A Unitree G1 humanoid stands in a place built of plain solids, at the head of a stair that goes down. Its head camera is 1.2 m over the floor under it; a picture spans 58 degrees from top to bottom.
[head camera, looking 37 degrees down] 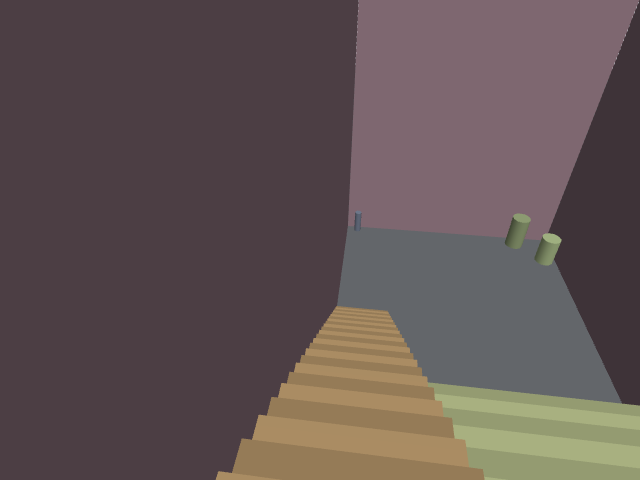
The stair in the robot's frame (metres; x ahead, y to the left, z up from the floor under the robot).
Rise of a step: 0.20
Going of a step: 0.23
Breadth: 1.00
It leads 7 degrees to the right of straight ahead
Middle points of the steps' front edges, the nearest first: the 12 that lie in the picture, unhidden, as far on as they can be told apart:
0.90 -0.16 -0.59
1.13 -0.19 -0.79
1.36 -0.22 -0.99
1.59 -0.25 -1.18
1.82 -0.28 -1.38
2.04 -0.31 -1.58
2.27 -0.34 -1.77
2.50 -0.37 -1.97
2.73 -0.40 -2.17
2.96 -0.43 -2.37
3.18 -0.46 -2.56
3.41 -0.49 -2.76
